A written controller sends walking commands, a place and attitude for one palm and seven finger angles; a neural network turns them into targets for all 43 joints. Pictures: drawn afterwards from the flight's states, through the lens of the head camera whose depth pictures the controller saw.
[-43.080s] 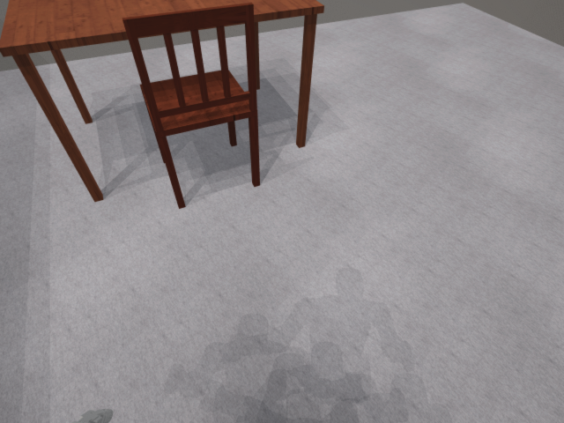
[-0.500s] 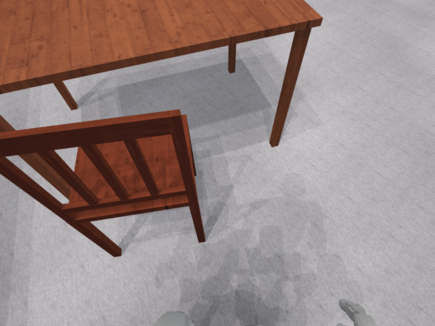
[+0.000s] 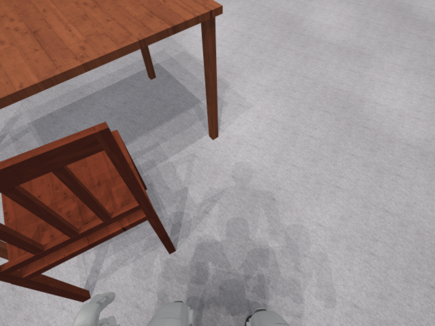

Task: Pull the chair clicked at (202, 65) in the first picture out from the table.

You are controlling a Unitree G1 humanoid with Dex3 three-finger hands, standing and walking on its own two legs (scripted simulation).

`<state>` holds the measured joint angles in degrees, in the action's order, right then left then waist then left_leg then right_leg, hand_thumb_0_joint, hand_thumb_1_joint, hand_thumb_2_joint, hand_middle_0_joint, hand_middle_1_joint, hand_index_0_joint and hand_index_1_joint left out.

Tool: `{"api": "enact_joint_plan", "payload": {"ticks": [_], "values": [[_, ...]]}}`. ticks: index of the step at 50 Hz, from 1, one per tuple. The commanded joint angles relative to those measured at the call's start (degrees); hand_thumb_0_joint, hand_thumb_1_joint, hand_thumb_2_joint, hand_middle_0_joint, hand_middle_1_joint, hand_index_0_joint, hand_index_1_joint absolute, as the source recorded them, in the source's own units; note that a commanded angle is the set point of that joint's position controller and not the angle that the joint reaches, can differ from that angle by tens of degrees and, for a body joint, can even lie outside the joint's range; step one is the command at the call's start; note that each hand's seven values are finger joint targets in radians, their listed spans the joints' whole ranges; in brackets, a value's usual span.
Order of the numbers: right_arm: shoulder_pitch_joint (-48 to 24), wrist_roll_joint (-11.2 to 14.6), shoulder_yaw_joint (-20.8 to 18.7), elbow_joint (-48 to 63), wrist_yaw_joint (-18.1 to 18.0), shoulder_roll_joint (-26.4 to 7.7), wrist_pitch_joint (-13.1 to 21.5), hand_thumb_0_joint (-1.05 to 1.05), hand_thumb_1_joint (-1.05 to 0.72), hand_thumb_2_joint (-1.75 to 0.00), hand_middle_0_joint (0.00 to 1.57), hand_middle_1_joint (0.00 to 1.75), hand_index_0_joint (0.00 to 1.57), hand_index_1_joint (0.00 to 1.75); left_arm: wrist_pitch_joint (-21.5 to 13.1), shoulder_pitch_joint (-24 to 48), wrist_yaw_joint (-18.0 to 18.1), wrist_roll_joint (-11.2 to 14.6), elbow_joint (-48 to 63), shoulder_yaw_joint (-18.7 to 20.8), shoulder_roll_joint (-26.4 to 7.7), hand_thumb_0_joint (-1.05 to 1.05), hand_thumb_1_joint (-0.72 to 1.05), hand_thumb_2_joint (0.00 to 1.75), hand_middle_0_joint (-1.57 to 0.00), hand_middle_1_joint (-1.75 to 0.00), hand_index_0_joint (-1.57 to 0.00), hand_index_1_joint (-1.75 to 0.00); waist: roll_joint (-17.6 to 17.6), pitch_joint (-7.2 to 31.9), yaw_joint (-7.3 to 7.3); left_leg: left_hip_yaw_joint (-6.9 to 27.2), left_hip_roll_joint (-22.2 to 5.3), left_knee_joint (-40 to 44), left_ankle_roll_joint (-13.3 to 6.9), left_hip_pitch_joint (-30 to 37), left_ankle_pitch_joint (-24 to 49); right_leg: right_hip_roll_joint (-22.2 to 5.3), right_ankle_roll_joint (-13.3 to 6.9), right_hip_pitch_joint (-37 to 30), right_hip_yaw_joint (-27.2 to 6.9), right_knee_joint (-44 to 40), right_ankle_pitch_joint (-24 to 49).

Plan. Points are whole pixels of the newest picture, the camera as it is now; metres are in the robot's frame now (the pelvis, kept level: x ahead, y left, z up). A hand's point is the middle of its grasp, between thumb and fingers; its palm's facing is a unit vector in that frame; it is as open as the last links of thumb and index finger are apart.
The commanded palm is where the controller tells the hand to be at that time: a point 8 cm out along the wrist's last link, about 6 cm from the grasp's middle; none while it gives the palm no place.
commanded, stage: walk to a spot facing it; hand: left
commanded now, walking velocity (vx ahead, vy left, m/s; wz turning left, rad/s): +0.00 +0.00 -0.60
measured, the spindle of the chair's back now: (46, 214) +0.34 +0.41 -0.10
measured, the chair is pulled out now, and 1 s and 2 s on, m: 0.17 0.17 0.17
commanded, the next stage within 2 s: none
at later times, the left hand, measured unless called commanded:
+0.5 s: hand (142, 299) +0.18 +0.17 -0.14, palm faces -0.29 -0.92 -0.28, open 7.4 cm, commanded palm none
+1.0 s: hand (156, 276) +0.22 +0.15 -0.15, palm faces -0.55 -0.80 -0.23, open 7.4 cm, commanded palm none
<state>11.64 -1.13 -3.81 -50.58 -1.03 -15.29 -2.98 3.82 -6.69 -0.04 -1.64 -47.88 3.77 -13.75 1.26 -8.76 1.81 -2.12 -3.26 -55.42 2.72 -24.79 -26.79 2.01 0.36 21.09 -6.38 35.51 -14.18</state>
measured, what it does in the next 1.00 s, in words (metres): steps on the spot, turning right: left foot, then right foot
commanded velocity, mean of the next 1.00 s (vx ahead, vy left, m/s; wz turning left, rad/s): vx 0.00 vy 0.00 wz -0.60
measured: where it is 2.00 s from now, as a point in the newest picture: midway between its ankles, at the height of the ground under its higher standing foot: outside the picture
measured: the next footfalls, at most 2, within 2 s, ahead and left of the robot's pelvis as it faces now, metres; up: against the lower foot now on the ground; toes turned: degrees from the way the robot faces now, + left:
left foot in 0.08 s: +0.06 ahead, +0.14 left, +0.00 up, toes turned +0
right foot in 0.38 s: +0.02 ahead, -0.12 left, +0.00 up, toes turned -15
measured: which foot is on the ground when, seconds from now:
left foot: up 0.00-0.06, down 0.08-0.38, up 0.40-0.68, down 0.70-1.00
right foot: down 0.00-0.08, up 0.10-0.36, down 0.38-0.70, up 0.72-1.00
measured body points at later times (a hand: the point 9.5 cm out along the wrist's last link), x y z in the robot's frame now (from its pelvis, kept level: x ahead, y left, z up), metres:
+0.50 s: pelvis +0.00 +0.01 +0.00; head +0.04 -0.02 +0.45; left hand +0.19 +0.22 -0.12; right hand -0.03 -0.26 -0.15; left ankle +0.02 +0.14 -0.67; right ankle -0.01 -0.11 -0.73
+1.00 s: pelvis +0.01 +0.04 +0.01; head +0.05 +0.01 +0.45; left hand +0.25 +0.19 -0.13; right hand -0.10 -0.20 -0.13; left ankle +0.06 +0.15 -0.73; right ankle -0.06 -0.08 -0.70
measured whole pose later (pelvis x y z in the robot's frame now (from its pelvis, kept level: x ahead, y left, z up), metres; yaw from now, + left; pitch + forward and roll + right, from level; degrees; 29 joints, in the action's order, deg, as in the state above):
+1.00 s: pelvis +0.01 +0.04 +0.01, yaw -35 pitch +0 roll -2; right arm 15.5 -2.1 -1.9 -50.8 -1.0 -12.7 -0.5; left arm 4.0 -7.6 -2.3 -0.7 -49.5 4.1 -14.3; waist 2.1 -5.9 0.7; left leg -9.9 -8.3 -34.1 1.0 -14.0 -19.8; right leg -0.6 1.7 20.8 3.3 41.4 -22.9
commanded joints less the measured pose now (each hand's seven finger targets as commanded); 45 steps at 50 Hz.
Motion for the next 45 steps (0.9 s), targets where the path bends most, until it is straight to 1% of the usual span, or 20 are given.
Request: {"api": "enact_joint_plan", "payload": {"ticks": [1,3,4,5,7,11,14,17,18,19,20,22,30,32,33,34,35,37,40,45], "values": [[8.1,0.3,-1.2,3.2,-0.2,-2.4,2.2,0.00,-0.90,-0.90,0.20,0.30,0.20,0.30,-1.1,2.7,0.2,-0.2,5.4,3.4,-12.3,0.00,0.90,0.90,-0.20,-0.30,-0.20,-0.30,-11.0,10.7,1.05,-1.3,1.9,15.5,-0.2,11.5,5.7,-11.0,-8.3,2.5,-14.6,-12.6,-0.2],[13.3,0.0,-1.7,2.1,-0.9,-5.4,3.3,0.00,-0.90,-0.90,0.20,0.30,0.20,0.30,-0.7,3.7,-0.1,0.5,6.4,2.8,-8.9,0.00,0.90,0.90,-0.20,-0.30,-0.20,-0.30,-1.9,11.4,3.54,4.5,-1.8,31.4,-2.0,20.0,5.9,-5.3,-3.8,9.8,-10.7,-4.9,-8.7],[12.8,-1.0,-2.8,2.9,-1.1,-11.5,3.9,0.00,-0.90,-0.90,0.20,0.30,0.20,0.30,-0.5,2.5,-0.6,1.1,7.5,1.9,-5.0,0.00,0.90,0.90,-0.20,-0.30,-0.20,-0.30,18.2,10.2,3.43,24.1,-17.3,42.5,-6.9,20.2,-1.3,3.1,0.0,18.0,-1.5,12.1,-17.1],[11.4,-1.0,-2.5,3.9,-1.7,-12.7,4.1,0.00,-0.90,-0.90,0.20,0.30,0.20,0.30,-0.7,4.3,-0.6,0.4,7.7,1.9,-6.3,0.00,0.90,0.90,-0.20,-0.30,-0.20,-0.30,18.5,9.0,2.94,30.6,-25.2,44.2,-11.4,13.6,2.5,1.4,1.3,16.7,0.7,24.2,-20.0],[5.1,-1.1,-1.4,5.3,-1.6,-8.6,4.7,0.00,-0.90,-0.90,0.20,0.30,0.20,0.30,-1.2,2.3,-1.3,-0.3,5.7,2.6,-7.0,0.00,0.90,0.90,-0.20,-0.30,-0.20,-0.30,7.2,9.2,-0.41,20.9,-19.5,40.7,-12.2,10.4,14.4,-1.1,1.9,12.4,1.4,32.2,-14.3],[7.8,-1.3,-1.3,3.6,-1.9,-7.8,4.2,0.00,-0.90,-0.90,0.20,0.30,0.20,0.30,-1.2,4.8,-2.3,0.7,5.1,1.0,-3.7,0.00,0.90,0.90,-0.20,-0.30,-0.20,-0.30,9.4,10.2,1.19,3.2,-14.0,31.3,-9.2,21.4,43.7,-2.6,3.0,12.4,7.8,22.1,-14.7],[10.4,-1.2,-1.7,2.1,-1.4,-9.5,3.9,0.00,-0.90,-0.90,0.20,0.30,0.20,0.30,-1.8,5.5,-2.4,1.1,5.5,0.4,-2.9,0.00,0.90,0.90,-0.20,-0.30,-0.20,-0.30,12.4,12.6,2.04,1.0,-15.8,28.5,-8.6,22.4,46.0,-1.9,1.4,3.7,10.2,8.1,-13.3],[7.9,-0.5,-2.0,2.6,-0.7,-10.1,3.5,0.00,-0.90,-0.90,0.20,0.30,0.20,0.30,-2.3,-1.3,-1.9,1.1,3.2,1.2,-5.1,0.00,0.90,0.90,-0.20,-0.30,-0.20,-0.30,7.5,13.9,-1.68,-1.8,-14.5,20.8,-4.7,14.8,36.7,-1.4,-0.8,-10.7,9.7,-8.6,1.9],[6.9,0.1,-1.8,3.6,-0.3,-7.9,3.3,0.00,-0.90,-0.90,0.20,0.30,0.20,0.30,-2.6,-4.8,-1.3,0.7,1.8,2.2,-9.3,0.00,0.90,0.90,-0.20,-0.30,-0.20,-0.30,-2.6,14.3,-2.99,-5.5,-10.9,12.6,-1.8,4.4,24.3,-8.4,-3.9,-20.0,0.2,-12.1,12.1],[1.9,0.3,-1.0,6.6,-0.2,-3.7,3.0,0.00,-0.90,-0.90,0.20,0.30,0.20,0.30,-2.9,-8.7,-0.2,0.3,0.5,3.9,-15.5,0.00,0.90,0.90,-0.20,-0.30,-0.20,-0.30,-19.9,12.2,-5.84,-9.1,-1.6,1.3,1.4,-9.2,-6.1,-22.7,-10.8,-22.9,-20.0,-15.6,27.6],[-1.0,0.0,-1.0,7.3,-0.6,-5.3,2.0,0.00,-0.90,-0.90,0.20,0.30,0.20,0.30,-2.9,-11.3,0.3,1.0,0.1,3.9,-15.7,0.00,0.90,0.90,-0.20,-0.30,-0.20,-0.30,-17.8,12.1,-7.60,0.3,-1.9,-7.3,0.5,-10.4,-9.4,-24.5,-15.0,-19.3,-21.8,-15.8,28.4],[-0.1,0.1,-1.1,6.0,-0.4,-3.8,1.9,0.00,-0.90,-0.90,0.20,0.30,0.20,0.30,-2.4,-5.2,0.8,0.4,1.6,3.6,-12.0,0.00,0.90,0.90,-0.20,-0.30,-0.20,-0.30,-11.9,9.4,-3.71,2.3,-3.3,-7.9,0.3,-10.8,-3.0,-18.7,-13.9,-15.0,-15.6,-14.0,19.8],[1.6,0.3,-1.6,5.3,0.0,-2.1,2.1,0.00,-0.90,-0.90,0.20,0.30,0.20,0.30,-1.9,-1.7,0.2,-0.2,4.1,3.6,-11.6,0.00,0.90,0.90,-0.20,-0.30,-0.20,-0.30,-11.1,10.5,-1.49,-0.1,2.4,10.4,0.0,5.6,3.7,-12.6,-9.9,-1.4,-15.9,-14.1,5.4],[6.4,0.4,-1.8,4.3,-0.3,-2.3,2.7,0.00,-0.90,-0.90,0.20,0.30,0.20,0.30,-1.6,0.1,0.1,0.0,4.5,3.5,-10.8,0.00,0.90,0.90,-0.20,-0.30,-0.20,-0.30,-10.7,11.2,1.20,-0.2,3.2,21.1,-0.5,14.3,9.1,-10.6,-7.1,3.6,-15.4,-11.7,1.2],[9.0,0.3,-2.1,3.7,-0.8,-4.4,3.2,0.00,-0.90,-0.90,0.20,0.30,0.20,0.30,-1.5,0.9,-0.1,0.4,5.2,3.1,-9.0,0.00,0.90,0.90,-0.20,-0.30,-0.20,-0.30,-6.1,12.2,2.72,2.9,0.3,29.0,-1.5,20.6,8.4,-7.1,-4.4,8.5,-12.8,-7.3,-3.1],[9.5,-0.5,-3.1,3.9,-1.1,-10.2,3.8,0.00,-0.90,-0.90,0.20,0.30,0.20,0.30,-1.3,-0.1,-0.5,1.0,6.3,2.2,-5.0,0.00,0.90,0.90,-0.20,-0.30,-0.20,-0.30,12.0,11.8,3.17,19.9,-13.7,39.3,-5.7,23.5,0.4,1.0,-1.0,17.3,-5.1,5.8,-13.1],[9.6,-0.8,-3.3,5.0,-1.4,-13.1,4.1,0.00,-0.90,-0.90,0.20,0.30,0.20,0.30,-1.4,0.3,-0.5,0.6,6.9,2.1,-5.0,0.00,0.90,0.90,-0.20,-0.30,-0.20,-0.30,19.6,11.6,2.91,30.6,-25.0,42.8,-10.7,19.6,4.0,2.5,1.5,18.6,2.3,20.5,-21.4],[3.9,-1.1,-1.8,6.1,-1.5,-8.6,4.5,0.00,-0.90,-0.90,0.20,0.30,0.20,0.30,-1.6,-0.1,-1.1,-0.4,5.5,2.7,-7.1,0.00,0.90,0.90,-0.20,-0.30,-0.20,-0.30,9.3,9.9,0.20,22.6,-21.0,40.3,-12.8,13.2,15.3,-1.5,1.8,14.5,1.0,30.6,-15.9],[2.8,-1.2,-1.4,5.6,-1.7,-7.5,4.3,0.00,-0.90,-0.90,0.20,0.30,0.20,0.30,-1.2,0.8,-2.1,0.4,4.1,1.8,-4.5,0.00,0.90,0.90,-0.20,-0.30,-0.20,-0.30,8.7,8.8,-0.38,7.1,-14.7,33.5,-10.3,17.4,37.3,-2.6,3.1,14.3,5.4,29.0,-14.3],[6.8,-1.1,-1.7,3.2,-1.3,-8.8,3.9,0.00,-0.90,-0.90,0.20,0.30,0.20,0.30,-1.5,2.7,-2.5,0.8,4.5,0.9,-3.3,0.00,0.90,0.90,-0.20,-0.30,-0.20,-0.30,11.5,11.9,1.09,1.1,-15.6,30.3,-9.3,20.7,41.5,-2.6,2.1,5.2,10.0,12.1,-12.3]]}}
